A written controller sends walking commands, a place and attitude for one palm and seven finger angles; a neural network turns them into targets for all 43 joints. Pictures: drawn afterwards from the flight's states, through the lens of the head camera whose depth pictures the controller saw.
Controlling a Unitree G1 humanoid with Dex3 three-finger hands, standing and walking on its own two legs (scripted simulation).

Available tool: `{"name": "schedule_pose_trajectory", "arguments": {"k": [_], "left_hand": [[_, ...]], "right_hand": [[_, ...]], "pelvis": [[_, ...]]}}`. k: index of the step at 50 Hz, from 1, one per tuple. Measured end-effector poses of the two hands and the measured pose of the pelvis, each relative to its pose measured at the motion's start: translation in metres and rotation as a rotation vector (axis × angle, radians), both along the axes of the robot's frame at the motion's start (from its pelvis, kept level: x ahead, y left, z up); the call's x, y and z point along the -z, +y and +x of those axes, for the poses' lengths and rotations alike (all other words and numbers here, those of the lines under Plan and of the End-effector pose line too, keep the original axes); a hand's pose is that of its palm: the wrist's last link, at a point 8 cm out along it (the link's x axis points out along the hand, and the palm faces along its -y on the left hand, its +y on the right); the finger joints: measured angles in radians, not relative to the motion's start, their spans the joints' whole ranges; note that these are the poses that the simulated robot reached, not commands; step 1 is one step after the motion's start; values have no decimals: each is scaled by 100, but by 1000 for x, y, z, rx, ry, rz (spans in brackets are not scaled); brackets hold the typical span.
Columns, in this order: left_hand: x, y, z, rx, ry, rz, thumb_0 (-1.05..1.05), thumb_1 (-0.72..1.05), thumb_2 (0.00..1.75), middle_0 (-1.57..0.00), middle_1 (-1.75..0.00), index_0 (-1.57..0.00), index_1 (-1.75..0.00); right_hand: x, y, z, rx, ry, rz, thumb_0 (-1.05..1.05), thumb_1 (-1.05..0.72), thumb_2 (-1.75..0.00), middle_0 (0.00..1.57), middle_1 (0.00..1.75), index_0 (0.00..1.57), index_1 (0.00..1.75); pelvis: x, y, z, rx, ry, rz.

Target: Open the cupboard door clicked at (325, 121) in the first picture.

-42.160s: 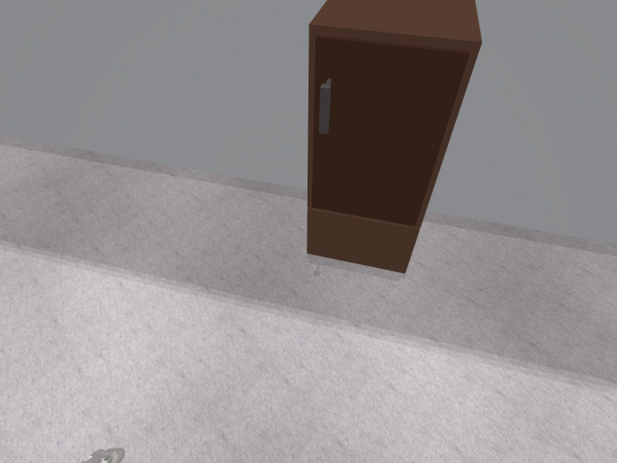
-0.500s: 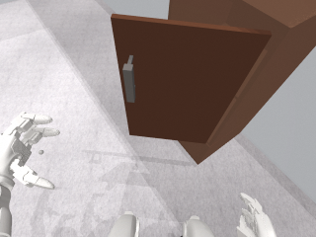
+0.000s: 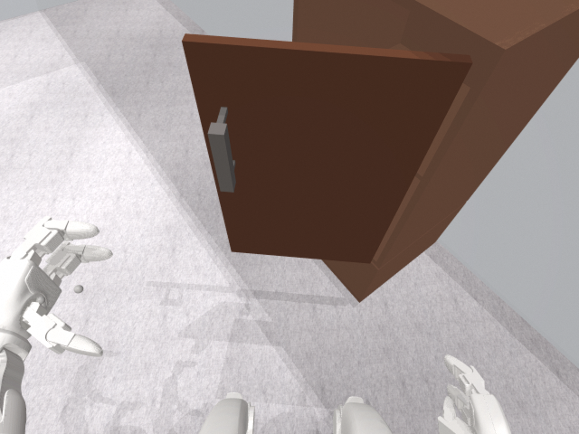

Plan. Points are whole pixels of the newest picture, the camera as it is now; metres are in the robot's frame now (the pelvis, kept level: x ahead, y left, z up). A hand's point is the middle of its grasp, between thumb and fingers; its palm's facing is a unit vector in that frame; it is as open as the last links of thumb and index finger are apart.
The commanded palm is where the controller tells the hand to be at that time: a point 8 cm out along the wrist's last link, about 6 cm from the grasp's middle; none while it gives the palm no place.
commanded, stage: move the hooked fingers beside the handle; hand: left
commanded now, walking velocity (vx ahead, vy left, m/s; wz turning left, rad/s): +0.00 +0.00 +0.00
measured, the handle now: (225, 150) +0.54 +0.13 +0.03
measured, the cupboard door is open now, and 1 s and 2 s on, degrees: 48 48 48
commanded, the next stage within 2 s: none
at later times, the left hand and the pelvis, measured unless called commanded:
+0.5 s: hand (109, 250) +0.34 +0.25 +0.05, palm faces -0.05 -1.00 -0.04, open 13.9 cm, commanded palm +0.32 +0.30 +0.05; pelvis +0.00 +0.00 +0.00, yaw -1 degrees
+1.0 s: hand (139, 216) +0.40 +0.23 +0.04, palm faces -0.04 -1.00 -0.04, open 14.0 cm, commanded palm +0.38 +0.28 +0.05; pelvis +0.00 +0.01 +0.00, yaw -1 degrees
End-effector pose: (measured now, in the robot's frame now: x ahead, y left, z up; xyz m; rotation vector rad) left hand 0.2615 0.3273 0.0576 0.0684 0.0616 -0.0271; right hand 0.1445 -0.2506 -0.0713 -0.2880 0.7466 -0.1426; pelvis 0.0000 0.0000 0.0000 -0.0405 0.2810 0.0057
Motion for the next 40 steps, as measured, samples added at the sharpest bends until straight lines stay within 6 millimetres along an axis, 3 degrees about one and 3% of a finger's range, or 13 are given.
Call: {"name": "schedule_pose_trajectory", "arguments": {"k": [8, 20, 29, 40], "left_hand": [[4, -1, 1, -6, 4, -13, -2, -49, 30, -30, -120, -30, -120], [7, -19, 44, 46, -17, -27, -2, -49, 30, -30, -120, -30, -120], [8, -19, 63, 11, -7, -30, -2, -49, 30, -30, -120, -30, -120], [11, -39, 92, 46, -26, -38, -2, -49, 30, -30, -120, -30, -120]], "right_hand": [[2, 0, 2, -9, -5, -4, 1, -90, -89, 20, 30, 21, 30], [7, -3, -12, 29, 45, -17, 1, -90, -89, 20, 30, 21, 30], [11, -2, -27, 56, 110, -9, 1, -90, -89, 20, 30, 21, 30], [18, -2, -37, 80, 174, -12, 1, -90, -89, 20, 30, 21, 29]], "pelvis": [[2, -1, -2, -3, -1, 0], [3, 2, -2, 4, 15, 1], [1, 5, 2, 11, 28, 4], [2, 8, 3, 13, 43, 3]]}}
